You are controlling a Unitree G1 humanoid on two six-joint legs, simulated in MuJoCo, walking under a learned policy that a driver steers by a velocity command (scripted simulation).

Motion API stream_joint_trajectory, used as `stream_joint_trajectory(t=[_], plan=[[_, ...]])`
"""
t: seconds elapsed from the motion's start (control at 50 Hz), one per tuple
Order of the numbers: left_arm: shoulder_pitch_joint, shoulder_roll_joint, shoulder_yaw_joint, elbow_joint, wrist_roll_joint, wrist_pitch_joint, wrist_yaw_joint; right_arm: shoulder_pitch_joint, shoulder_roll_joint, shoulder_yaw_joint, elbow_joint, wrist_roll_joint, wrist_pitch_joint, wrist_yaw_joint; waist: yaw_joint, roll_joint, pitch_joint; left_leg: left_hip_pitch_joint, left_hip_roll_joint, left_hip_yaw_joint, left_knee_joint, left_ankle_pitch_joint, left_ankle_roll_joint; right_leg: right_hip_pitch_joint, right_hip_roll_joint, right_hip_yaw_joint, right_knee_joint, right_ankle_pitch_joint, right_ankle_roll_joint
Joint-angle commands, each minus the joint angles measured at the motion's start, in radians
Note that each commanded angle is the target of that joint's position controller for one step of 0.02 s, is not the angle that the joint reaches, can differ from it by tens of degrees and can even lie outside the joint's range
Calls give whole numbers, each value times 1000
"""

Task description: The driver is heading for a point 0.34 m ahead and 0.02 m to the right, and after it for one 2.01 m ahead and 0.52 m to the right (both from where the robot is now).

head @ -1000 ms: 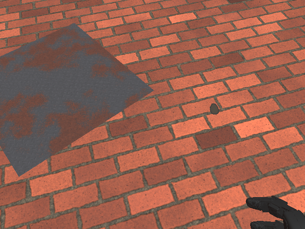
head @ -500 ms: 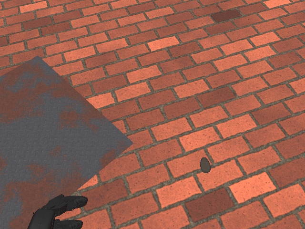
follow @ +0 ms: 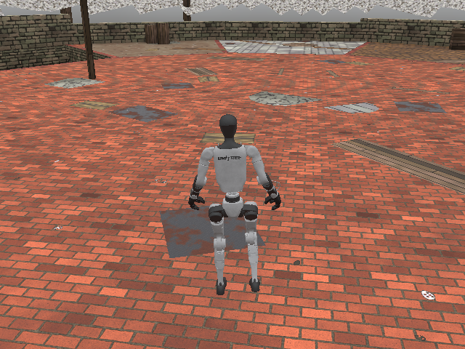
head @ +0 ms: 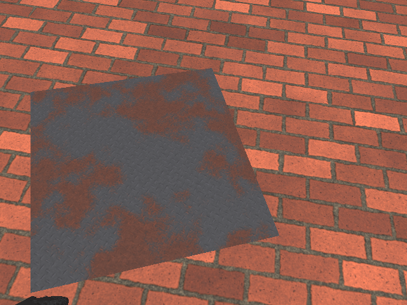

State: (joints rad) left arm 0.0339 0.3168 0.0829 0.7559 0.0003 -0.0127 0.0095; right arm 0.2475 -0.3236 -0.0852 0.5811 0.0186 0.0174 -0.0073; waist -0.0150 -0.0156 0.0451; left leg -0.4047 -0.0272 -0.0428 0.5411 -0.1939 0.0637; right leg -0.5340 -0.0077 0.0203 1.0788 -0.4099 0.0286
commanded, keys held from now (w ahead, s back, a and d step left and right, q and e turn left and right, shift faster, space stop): w+q+shift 0.06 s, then w+shift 0.24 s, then e+shift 0.70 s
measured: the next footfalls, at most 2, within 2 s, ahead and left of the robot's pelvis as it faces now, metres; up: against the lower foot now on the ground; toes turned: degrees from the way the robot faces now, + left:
right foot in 0.26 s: +0.14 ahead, -0.13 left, +0.00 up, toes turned +12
left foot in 0.62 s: +0.37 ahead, +0.14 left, +0.00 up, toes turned -2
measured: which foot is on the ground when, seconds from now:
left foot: down 0.00-0.24, up 0.26-0.60, down 0.62-1.00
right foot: up 0.00-0.24, down 0.26-0.62, up 0.64-0.98, down 1.00-1.00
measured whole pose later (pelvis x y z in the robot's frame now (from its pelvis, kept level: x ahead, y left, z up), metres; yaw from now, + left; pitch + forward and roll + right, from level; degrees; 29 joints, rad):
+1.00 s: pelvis +0.29 +0.00 -0.01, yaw -18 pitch +1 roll +3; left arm 0.14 0.34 0.10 0.59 -0.02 0.08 -0.02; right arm 0.09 -0.32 -0.11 0.69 0.02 -0.02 -0.01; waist -0.01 0.02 0.07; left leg -0.25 0.12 0.25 0.54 -0.28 -0.05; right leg -0.43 -0.08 -0.05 0.69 -0.23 -0.01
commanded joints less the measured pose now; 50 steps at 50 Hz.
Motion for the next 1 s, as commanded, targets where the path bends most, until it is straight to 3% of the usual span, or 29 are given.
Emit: stream_joint_trajectory(t=[0.02, 0.08, 0.14, 0.16, 0.22, 0.24, 0.26, 0.28, 0.3, 0.32, 0.36, 0.38, 0.4, 0.44, 0.48, 0.54, 0.58, 0.6, 0.62, 0.64, 0.66, 0.68, 0.7, 0.72, 0.76, 0.8, 0.88, 0.96, 1.0], plan=[[-25, 93, 27, -68, -16, -37, -22, -17, -168, -48, -102, 8, -19, -22, 13, 147, -186, 230, 210, -422, -301, -394, 174, -84, 14, 56, -167, 81, -6], [-43, 66, 17, -64, -23, -69, -40, 8, -182, -51, -96, 5, -30, -33, 1, 168, -153, 206, 196, -421, -293, -385, 172, -11, 39, 60, -355, 79, -3], [-28, 53, 8, -60, -21, -84, -50, 30, -152, -35, -88, 5, -35, -24, -17, 198, -132, 139, 187, -395, -261, -373, 164, 86, 34, 21, -428, 101, -3], [36, 27, -14, -43, 63, -34, -50, 41, -177, -38, -70, -65, -14, 21, -24, 214, -131, 100, 123, -363, -274, -411, 143, 144, 45, -48, -414, 59, 3], [152, 38, -14, -38, 37, -20, -42, -34, -126, -19, -81, -42, -5, 53, 66, 150, -73, -87, 95, -351, -202, -440, 112, 367, 31, -80, -569, 150, -22], [265, 66, -6, -11, 39, -31, -34, -81, -92, -8, -93, -42, -10, 43, 127, 65, -66, -198, 52, -319, -78, -464, 80, 498, 0, -26, -625, 88, -38], [405, 151, 10, 14, 64, -49, -21, -156, -2, 17, -129, -36, -24, 29, 187, -174, -56, -345, -61, -186, 262, -396, 29, 583, -218, 273, -786, -206, -73], [373, 279, 38, -3, 77, -56, -21, -156, 24, 35, -181, -26, -40, 22, 134, -230, 11, -571, -122, -124, 441, -322, 12, 566, -406, 717, -969, -506, -167], [321, 244, 40, -14, 62, -55, -21, -154, -24, 28, -169, -42, -49, 21, 101, -111, 42, -621, -50, -187, 535, -204, 14, 538, -443, 790, -969, -532, -232], [304, 179, 23, -11, 43, -59, -23, -122, -66, 16, -130, -55, -58, 28, 70, -42, 32, -586, -41, -196, 542, -137, 4, 542, -376, 667, -930, -423, -225], [297, 106, 0, 9, 28, -66, -25, -69, -91, 8, -74, -85, -63, 50, 27, -72, 2, -439, 14, -77, 476, -88, -38, 508, -237, 430, -919, -138, -197], [295, 68, -16, 0, -32, -81, -17, -90, -51, 12, -96, 1, -97, 23, 28, -129, 17, -443, 51, -64, 466, -68, -55, 527, -222, 398, -898, 82, -237], [323, 42, -25, 16, -40, -84, -13, -155, -40, 25, -107, -2, -114, 14, 48, -110, 16, -423, 50, -35, 431, -42, -74, 522, -205, 354, -882, 292, -242], [363, 59, -18, 39, -26, -67, 1, -244, 17, 45, -131, -22, -132, 20, 72, -89, 4, -331, 17, 18, 280, -1, -99, 499, -158, 250, -832, 586, -225], [392, 104, -1, 49, -23, -40, 16, -302, 54, 55, -142, -21, -140, 34, 90, -119, -8, -187, -36, 52, 135, 46, -110, 429, -115, 196, -789, 666, -198], [405, 143, 21, 38, -39, -11, 23, -292, -8, 22, -139, -1, -127, 35, 66, -169, -48, -13, -76, 24, 15, 113, -102, 382, -118, 253, -715, 685, -166], [340, 143, 29, 5, -54, -9, 29, -217, -43, 0, -119, -2, -121, 24, -5, -161, -83, 147, -60, -7, -126, 211, -66, 350, -96, 284, -625, 697, -113], [310, 128, 30, -21, -49, -16, 28, -140, -75, -14, -100, -16, -119, 12, -44, -138, -140, 294, -8, -24, -168, 310, -36, 300, -50, 266, -511, 695, -73], [281, 65, 14, -74, -22, -24, 25, 15, -144, -32, -80, -41, -111, -7, -99, -23, -294, 590, 197, -164, -88, 584, 40, 125, 8, 228, -242, 402, -32], [483, -44, -17, -70, 6, -26, 20, 33, -150, -18, -85, -65, -87, -13, -2, 268, -481, 799, 504, -427, 21, 1002, 173, -67, 92, 171, 35, -385, 5], [574, 58, -4, -51, -16, -17, 16, 10, -121, -17, -77, -52, -68, -2, 13, 309, -543, 744, 562, -520, -43, 815, 261, -95, 13, 153, 208, -337, 29], [485, 95, 10, -52, -39, -1, 21, -50, -61, -8, -77, -35, -59, -3, 10, 242, -400, 633, 486, -440, -111, 547, 257, -185, -29, 94, 274, -224, 50], [412, 106, 20, -55, -41, 20, 30, -110, -7, 7, -72, -22, -52, -6, 14, 165, -263, 492, 400, -293, -154, 428, 207, -204, -57, 58, 253, -155, 66], [392, 108, 30, -60, -39, 44, 38, -164, 9, 12, -68, -24, -46, -8, 39, 142, -191, 361, 348, -203, -181, 393, 170, -164, -78, 56, 235, -114, 81], [359, 55, 22, -96, -31, 72, 40, -225, -30, -6, -43, -41, -46, -10, 69, 168, -103, 162, 304, -60, -249, 356, 147, -63, -90, 13, 149, -44, 90], [308, 29, 16, -129, -19, 74, 34, -231, -53, -18, -18, -47, -56, -16, 62, 166, -104, 148, 319, -6, -270, 346, 161, -28, -101, -4, 40, 15, 81], [238, 44, 15, -164, -20, 77, -7, -266, -94, -35, 8, -25, -57, -16, 58, 152, -139, 163, 351, 83, -253, 301, 140, 98, -109, -31, -188, 166, 24], [180, 93, 39, -205, -26, 97, -35, -248, -127, -51, 32, 5, -50, 0, 54, 137, -126, 205, 375, 137, -164, 184, 73, 185, -71, -89, -371, 170, -34], [230, 129, 64, -198, -15, 95, -21, -188, -91, -47, 64, 14, -41, 8, 74, 44, -130, 134, 313, 204, 21, 40, -14, 344, -22, -81, -514, 281, -93]])
Velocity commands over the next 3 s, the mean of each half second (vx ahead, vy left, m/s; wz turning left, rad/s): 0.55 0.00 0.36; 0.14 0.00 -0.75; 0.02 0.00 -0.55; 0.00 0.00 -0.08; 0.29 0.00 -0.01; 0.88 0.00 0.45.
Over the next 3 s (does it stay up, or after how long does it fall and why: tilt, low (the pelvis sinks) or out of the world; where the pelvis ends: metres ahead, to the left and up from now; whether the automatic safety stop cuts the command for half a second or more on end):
stays up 0.68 -0.27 -0.03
